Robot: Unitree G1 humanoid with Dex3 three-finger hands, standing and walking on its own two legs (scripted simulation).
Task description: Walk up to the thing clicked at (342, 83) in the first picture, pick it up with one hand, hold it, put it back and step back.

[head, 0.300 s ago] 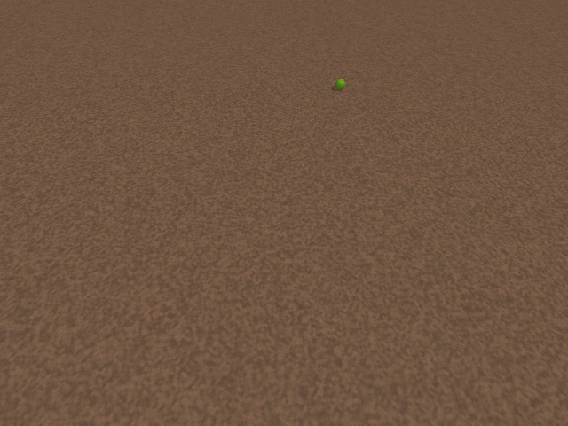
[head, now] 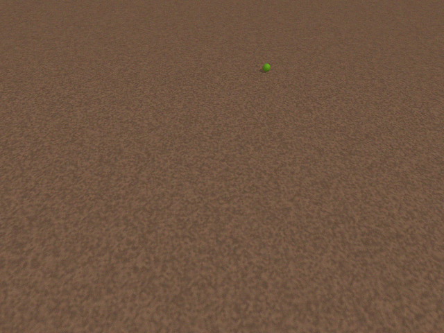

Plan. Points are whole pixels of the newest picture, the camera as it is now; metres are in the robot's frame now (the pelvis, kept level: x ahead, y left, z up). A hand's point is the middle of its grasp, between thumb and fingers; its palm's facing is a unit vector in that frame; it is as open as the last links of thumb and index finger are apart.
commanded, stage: stand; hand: left
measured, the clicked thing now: (266, 67) +2.31 -0.48 -0.75
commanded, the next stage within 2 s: walk up in 0.82 s
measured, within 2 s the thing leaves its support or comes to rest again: neither
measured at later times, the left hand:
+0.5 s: hand out of the picture +0.07 +0.25 -0.16, palm faces -0.02 -0.94 -0.33, open 7.4 cm
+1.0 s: hand out of the picture +0.12 +0.26 -0.14, palm faces -0.11 -0.93 -0.34, open 7.4 cm
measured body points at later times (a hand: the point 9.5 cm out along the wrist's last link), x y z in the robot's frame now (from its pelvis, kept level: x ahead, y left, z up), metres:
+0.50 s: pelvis +0.00 +0.00 +0.00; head +0.01 +0.01 +0.45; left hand +0.08 +0.30 -0.13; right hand +0.08 -0.30 -0.13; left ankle +0.00 +0.12 -0.75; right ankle +0.00 -0.12 -0.75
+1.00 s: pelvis +0.03 -0.02 +0.00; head +0.03 -0.02 +0.45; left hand +0.12 +0.31 -0.12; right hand +0.07 -0.34 -0.11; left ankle +0.00 +0.12 -0.75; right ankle +0.05 -0.16 -0.70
